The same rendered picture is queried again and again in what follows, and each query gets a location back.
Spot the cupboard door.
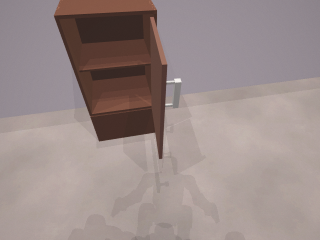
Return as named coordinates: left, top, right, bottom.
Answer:
left=150, top=17, right=168, bottom=159

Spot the handle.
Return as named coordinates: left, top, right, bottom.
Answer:
left=165, top=78, right=182, bottom=109

